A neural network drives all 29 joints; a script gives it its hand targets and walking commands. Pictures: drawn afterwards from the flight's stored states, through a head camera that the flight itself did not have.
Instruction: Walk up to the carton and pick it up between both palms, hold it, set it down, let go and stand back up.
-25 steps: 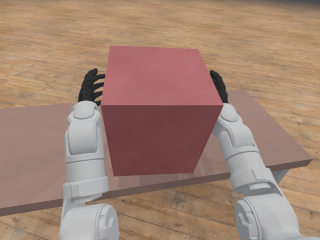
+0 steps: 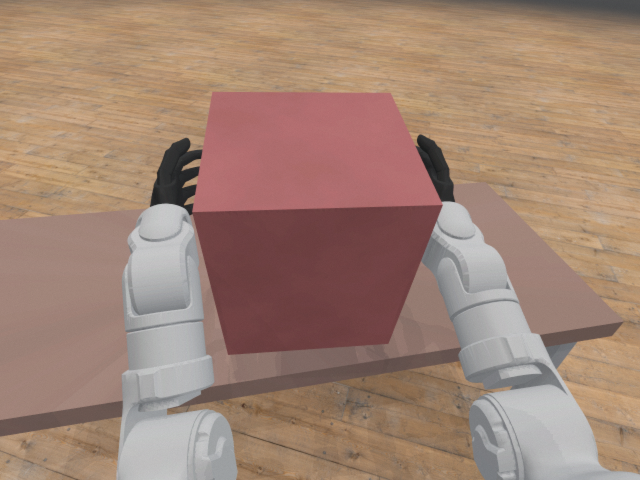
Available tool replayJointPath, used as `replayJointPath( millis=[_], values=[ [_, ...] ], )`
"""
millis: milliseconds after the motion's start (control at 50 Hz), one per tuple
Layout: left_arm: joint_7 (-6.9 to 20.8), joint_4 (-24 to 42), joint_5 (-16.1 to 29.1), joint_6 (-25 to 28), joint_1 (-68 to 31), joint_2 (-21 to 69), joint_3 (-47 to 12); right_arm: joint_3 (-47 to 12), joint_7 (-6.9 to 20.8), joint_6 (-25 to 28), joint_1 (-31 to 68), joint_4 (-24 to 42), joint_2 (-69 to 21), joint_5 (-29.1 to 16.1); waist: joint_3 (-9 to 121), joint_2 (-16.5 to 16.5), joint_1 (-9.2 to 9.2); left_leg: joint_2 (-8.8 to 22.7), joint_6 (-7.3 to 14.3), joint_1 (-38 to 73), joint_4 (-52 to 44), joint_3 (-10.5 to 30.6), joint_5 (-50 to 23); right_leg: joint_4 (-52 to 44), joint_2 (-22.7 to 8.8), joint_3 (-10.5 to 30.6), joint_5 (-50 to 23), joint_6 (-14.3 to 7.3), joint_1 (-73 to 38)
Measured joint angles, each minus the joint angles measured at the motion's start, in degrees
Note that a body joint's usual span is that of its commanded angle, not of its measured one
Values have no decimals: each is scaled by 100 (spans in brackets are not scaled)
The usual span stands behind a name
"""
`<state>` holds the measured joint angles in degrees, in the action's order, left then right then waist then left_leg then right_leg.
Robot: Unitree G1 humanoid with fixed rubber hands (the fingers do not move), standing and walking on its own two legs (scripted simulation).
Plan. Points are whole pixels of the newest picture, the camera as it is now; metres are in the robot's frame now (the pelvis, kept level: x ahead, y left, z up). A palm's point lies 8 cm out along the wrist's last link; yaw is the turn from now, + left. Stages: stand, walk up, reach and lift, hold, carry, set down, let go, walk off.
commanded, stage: hold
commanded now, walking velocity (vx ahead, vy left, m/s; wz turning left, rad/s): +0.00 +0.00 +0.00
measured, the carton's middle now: (307, 227) +0.37 +0.01 +0.18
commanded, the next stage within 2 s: none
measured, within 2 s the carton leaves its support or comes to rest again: neither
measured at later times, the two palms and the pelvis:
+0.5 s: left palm (180, 211) +0.35 +0.15 +0.22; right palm (440, 211) +0.36 -0.15 +0.21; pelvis +0.00 +0.00 +0.00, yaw +0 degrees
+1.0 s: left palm (170, 204) +0.35 +0.16 +0.23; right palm (433, 204) +0.36 -0.14 +0.22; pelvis -0.01 +0.00 +0.00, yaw +0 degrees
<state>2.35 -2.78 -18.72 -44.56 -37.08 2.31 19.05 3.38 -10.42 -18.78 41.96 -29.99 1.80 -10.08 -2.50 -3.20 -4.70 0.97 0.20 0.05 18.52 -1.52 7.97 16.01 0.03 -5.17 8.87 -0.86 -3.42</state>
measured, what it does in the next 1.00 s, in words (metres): stands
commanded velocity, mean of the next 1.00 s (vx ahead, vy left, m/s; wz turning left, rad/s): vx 0.00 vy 0.00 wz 0.00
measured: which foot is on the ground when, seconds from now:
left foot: down 0.00-1.00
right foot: down 0.00-1.00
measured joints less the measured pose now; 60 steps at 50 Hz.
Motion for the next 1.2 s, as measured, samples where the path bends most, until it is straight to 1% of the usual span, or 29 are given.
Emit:
replayJointPath(
  millis=[120,260,420,660,880,1020,1100,1200],
  values=[
    [100,53,-104,-61,100,48,62,-24,-13,-104,-43,17,-34,16,-58,-19,-13,-15,5,119,-39,-3,9,-15,-10,12,20,5,-107],
    [32,210,-48,-69,139,27,-51,-11,21,-69,-91,173,-21,-23,-48,22,-8,-12,7,42,6,-7,31,10,-6,24,27,8,-36],
    [63,265,-81,-118,170,63,-54,-63,-3,-79,-207,261,-11,-17,-96,55,-91,-20,9,110,-22,14,25,-35,-7,14,21,12,-121],
    [96,385,-135,-156,193,89,-52,-115,-19,-42,-246,309,2,-53,-184,32,-37,9,-12,186,-52,-23,-11,-19,24,61,-3,-16,-158],
    [163,-127,-144,-56,-135,-1,117,175,29,-33,22,-67,-137,227,-93,12,22,-21,-9,48,-116,11,-119,41,-3,27,-27,-23,21],
    [156,-241,-123,-2,-266,-77,87,229,31,62,105,-150,-144,281,-55,4,-9,-41,4,24,-126,34,-116,14,-19,5,-23,-8,25],
    [188,-202,-218,-63,-217,-20,108,165,31,47,69,-202,-114,219,-83,-29,-19,-37,7,107,-133,15,-82,-26,-13,26,-14,-2,-68],
    [159,176,-171,-79,54,1,-29,-35,-37,77,-124,93,-45,-11,-110,-29,-55,-18,6,107,-44,15,-6,-58,8,29,-3,2,-123]
  ],
)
